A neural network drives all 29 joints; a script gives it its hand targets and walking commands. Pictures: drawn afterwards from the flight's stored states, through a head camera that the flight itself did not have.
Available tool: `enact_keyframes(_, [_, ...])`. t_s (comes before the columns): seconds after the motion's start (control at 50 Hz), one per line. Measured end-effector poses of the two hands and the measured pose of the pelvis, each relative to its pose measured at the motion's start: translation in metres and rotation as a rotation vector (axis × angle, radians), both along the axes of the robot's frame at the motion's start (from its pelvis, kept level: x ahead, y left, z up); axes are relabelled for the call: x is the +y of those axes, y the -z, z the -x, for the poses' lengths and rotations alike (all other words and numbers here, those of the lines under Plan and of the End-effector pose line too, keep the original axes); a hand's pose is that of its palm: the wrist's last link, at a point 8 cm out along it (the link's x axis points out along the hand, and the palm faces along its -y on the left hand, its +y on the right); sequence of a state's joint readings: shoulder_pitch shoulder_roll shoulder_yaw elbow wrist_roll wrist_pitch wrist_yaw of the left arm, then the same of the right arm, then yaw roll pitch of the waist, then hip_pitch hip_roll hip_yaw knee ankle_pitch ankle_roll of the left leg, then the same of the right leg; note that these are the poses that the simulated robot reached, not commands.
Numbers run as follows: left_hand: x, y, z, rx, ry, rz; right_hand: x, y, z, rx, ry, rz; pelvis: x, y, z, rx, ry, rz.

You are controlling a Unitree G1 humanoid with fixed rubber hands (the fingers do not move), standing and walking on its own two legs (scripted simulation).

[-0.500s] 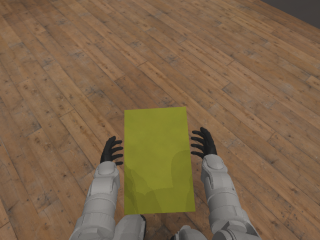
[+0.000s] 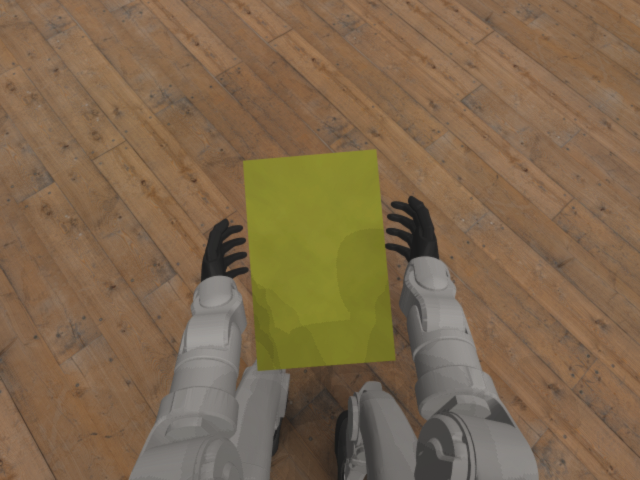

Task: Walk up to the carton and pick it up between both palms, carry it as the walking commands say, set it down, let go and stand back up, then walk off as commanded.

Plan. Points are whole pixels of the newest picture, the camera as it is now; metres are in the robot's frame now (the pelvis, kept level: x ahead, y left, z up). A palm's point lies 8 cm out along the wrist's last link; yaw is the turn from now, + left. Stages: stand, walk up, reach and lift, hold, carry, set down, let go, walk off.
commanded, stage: set down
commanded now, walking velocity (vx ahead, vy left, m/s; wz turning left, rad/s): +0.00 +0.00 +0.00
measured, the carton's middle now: (319, 258) +0.41 +0.04 -0.16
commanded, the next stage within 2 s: none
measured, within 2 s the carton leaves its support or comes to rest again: neither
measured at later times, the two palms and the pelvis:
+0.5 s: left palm (228, 276) +0.36 +0.17 -0.16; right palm (402, 266) +0.40 -0.09 -0.14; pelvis -0.01 +0.00 -0.07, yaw -1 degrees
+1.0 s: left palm (235, 274) +0.38 +0.18 -0.24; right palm (388, 271) +0.42 -0.09 -0.23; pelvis -0.03 +0.00 -0.15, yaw -3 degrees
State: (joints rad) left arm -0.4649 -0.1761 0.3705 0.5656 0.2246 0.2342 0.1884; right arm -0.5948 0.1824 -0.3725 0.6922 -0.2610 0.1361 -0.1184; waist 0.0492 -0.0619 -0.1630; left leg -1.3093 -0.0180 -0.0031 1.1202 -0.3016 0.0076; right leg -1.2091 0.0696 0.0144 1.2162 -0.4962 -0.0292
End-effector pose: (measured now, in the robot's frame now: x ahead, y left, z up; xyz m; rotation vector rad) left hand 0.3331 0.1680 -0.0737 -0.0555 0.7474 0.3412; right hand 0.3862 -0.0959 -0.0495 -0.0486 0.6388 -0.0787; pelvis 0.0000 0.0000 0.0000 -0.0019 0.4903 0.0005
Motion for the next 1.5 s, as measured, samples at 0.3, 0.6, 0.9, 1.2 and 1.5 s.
enact_keyframes(0.3, [0.004, 0.052, -0.015, 0.009, 0.018, -0.006, 0.002, 0.055, -0.011, 0.016, 0.011, -0.011, -0.002, 0.041, 0.000, 0.107, 0.007, 0.004])
enact_keyframes(0.6, [0.006, 0.100, -0.031, 0.007, 0.049, -0.019, 0.002, 0.108, -0.018, 0.027, 0.029, -0.007, -0.003, 0.084, 0.014, 0.173, 0.015, 0.009])
enact_keyframes(0.9, [0.010, 0.148, -0.047, 0.000, 0.060, -0.027, 0.004, 0.162, -0.028, 0.044, 0.039, -0.008, 0.000, 0.130, 0.028, 0.207, 0.031, 0.013])
enact_keyframes(1.2, [0.014, 0.205, -0.058, 0.018, 0.079, -0.025, 0.008, 0.215, -0.039, 0.068, 0.030, 0.005, 0.005, 0.171, 0.039, 0.230, 0.042, 0.023])
enact_keyframes(1.5, [0.018, 0.260, -0.067, 0.052, 0.099, -0.030, 0.011, 0.267, -0.051, 0.088, 0.006, 0.012, 0.007, 0.209, 0.047, 0.230, 0.054, 0.020])
